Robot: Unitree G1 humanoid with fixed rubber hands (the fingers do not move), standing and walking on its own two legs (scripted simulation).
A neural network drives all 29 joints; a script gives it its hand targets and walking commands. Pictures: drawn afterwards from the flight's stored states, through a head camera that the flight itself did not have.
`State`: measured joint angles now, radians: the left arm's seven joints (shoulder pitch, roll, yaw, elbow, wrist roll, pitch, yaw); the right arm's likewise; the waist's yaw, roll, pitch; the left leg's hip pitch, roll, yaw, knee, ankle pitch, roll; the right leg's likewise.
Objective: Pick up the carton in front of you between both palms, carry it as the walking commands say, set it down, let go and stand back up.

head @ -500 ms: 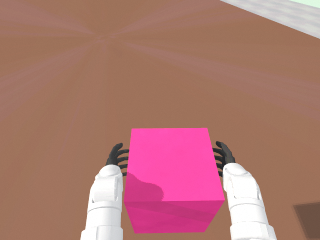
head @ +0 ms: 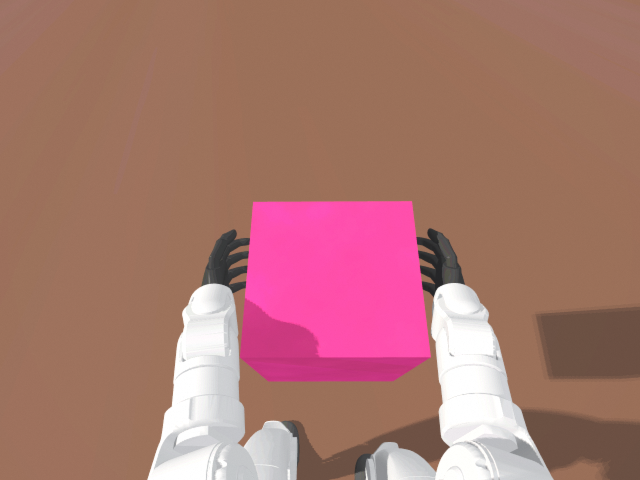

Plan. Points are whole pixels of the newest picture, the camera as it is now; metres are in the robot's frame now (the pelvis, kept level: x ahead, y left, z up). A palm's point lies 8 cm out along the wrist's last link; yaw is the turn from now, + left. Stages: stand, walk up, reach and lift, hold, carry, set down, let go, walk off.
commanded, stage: set down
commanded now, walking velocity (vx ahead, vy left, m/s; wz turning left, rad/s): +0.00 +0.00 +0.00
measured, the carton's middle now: (331, 302) +0.36 +0.02 -0.11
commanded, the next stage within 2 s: none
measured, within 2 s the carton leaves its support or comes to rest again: neither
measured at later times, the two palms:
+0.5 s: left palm (234, 300) +0.39 +0.19 -0.21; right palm (405, 300) +0.39 -0.11 -0.20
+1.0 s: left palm (236, 314) +0.41 +0.21 -0.37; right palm (374, 302) +0.44 -0.09 -0.36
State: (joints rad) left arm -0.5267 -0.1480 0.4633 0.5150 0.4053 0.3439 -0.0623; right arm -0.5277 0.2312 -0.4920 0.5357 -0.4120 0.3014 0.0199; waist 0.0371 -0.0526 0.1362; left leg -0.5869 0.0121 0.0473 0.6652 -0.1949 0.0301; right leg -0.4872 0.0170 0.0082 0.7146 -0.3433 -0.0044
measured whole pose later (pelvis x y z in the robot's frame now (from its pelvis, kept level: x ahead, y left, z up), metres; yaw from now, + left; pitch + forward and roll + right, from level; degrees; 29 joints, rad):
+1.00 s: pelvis -0.05 +0.00 -0.26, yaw -3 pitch +46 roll -4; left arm -0.99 0.07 0.42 0.66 0.17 0.27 0.04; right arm -1.04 0.03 -0.41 0.73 -0.15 0.21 -0.11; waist 0.07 -0.07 -0.10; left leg -2.12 0.00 -0.04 1.71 -0.40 0.00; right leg -1.98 0.09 -0.01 1.80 -0.62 0.02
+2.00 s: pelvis -0.07 -0.01 -0.37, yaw -4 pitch +40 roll -1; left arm -1.36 0.31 0.35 1.01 0.02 0.20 -0.01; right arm -1.39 -0.14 -0.21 1.00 -0.02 0.18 -0.16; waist 0.14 -0.04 0.26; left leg -2.36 0.04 -0.02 2.08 -0.42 0.00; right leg -2.25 0.15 0.00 2.20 -0.65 0.03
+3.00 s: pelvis -0.08 +0.00 -0.37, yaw -3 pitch +36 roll -1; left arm -1.34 0.41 0.27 1.05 -0.20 0.03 0.04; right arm -1.39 -0.32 -0.02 0.92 0.16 0.13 -0.14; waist 0.11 -0.03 0.35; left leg -2.30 0.02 0.00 2.08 -0.42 0.01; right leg -2.18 0.13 0.01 2.22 -0.68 0.04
